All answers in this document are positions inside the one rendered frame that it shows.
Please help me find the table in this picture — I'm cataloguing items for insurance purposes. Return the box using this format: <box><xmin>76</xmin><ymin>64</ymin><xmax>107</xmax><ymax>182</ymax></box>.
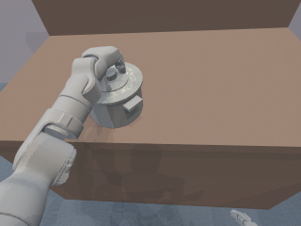
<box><xmin>0</xmin><ymin>0</ymin><xmax>301</xmax><ymax>210</ymax></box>

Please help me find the pot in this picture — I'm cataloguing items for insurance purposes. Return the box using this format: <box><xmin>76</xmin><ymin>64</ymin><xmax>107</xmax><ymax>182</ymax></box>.
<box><xmin>89</xmin><ymin>88</ymin><xmax>143</xmax><ymax>129</ymax></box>

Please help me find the lid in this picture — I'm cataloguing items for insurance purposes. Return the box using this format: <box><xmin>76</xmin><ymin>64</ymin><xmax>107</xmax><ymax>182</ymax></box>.
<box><xmin>95</xmin><ymin>62</ymin><xmax>143</xmax><ymax>105</ymax></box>

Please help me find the left robot hand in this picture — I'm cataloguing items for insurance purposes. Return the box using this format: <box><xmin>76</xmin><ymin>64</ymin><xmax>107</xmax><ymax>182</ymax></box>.
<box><xmin>81</xmin><ymin>46</ymin><xmax>126</xmax><ymax>92</ymax></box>

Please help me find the left robot upper arm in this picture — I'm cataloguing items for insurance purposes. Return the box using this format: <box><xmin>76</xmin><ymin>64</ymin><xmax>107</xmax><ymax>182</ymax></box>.
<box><xmin>0</xmin><ymin>132</ymin><xmax>77</xmax><ymax>226</ymax></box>

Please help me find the knob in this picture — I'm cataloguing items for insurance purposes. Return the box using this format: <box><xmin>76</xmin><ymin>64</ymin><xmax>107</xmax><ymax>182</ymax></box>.
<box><xmin>106</xmin><ymin>67</ymin><xmax>118</xmax><ymax>82</ymax></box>

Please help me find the robot left forearm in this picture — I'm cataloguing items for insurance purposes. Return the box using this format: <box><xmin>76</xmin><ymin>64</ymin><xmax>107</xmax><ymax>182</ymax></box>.
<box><xmin>12</xmin><ymin>53</ymin><xmax>107</xmax><ymax>171</ymax></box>

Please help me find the right robot hand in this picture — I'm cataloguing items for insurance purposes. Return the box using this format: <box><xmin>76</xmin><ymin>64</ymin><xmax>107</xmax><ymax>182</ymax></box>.
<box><xmin>230</xmin><ymin>209</ymin><xmax>258</xmax><ymax>226</ymax></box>

